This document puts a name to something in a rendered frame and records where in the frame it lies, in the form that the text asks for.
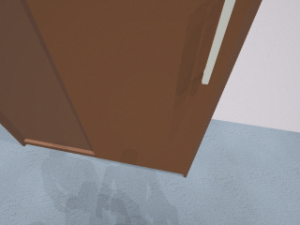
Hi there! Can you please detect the wardrobe door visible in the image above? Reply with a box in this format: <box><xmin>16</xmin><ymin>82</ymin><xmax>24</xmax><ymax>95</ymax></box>
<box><xmin>0</xmin><ymin>0</ymin><xmax>94</xmax><ymax>151</ymax></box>
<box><xmin>26</xmin><ymin>0</ymin><xmax>252</xmax><ymax>174</ymax></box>

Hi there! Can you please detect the handle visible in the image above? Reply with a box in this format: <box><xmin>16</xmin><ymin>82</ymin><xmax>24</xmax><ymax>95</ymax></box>
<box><xmin>202</xmin><ymin>0</ymin><xmax>236</xmax><ymax>84</ymax></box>

